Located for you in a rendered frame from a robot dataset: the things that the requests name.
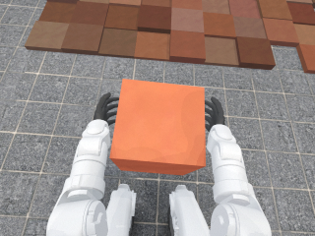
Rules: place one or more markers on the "robot left thigh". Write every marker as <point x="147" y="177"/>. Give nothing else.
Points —
<point x="120" y="210"/>

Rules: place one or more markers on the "robot right thigh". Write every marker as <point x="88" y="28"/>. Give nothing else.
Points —
<point x="184" y="208"/>

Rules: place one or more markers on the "carton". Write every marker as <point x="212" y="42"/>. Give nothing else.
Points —
<point x="159" y="128"/>

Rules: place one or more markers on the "robot left hand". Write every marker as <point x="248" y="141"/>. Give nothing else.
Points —
<point x="102" y="108"/>

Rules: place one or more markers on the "left robot upper arm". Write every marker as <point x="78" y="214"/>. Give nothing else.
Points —
<point x="79" y="218"/>

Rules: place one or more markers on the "robot right forearm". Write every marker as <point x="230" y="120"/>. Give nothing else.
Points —
<point x="231" y="183"/>

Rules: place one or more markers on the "right robot upper arm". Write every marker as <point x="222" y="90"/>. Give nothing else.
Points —
<point x="230" y="219"/>

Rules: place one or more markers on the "robot left forearm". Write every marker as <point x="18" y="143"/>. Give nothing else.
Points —
<point x="89" y="164"/>

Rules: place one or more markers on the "robot right hand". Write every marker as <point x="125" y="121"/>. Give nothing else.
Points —
<point x="216" y="114"/>

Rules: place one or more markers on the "robot thigh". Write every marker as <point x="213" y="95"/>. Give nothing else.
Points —
<point x="120" y="210"/>
<point x="184" y="208"/>

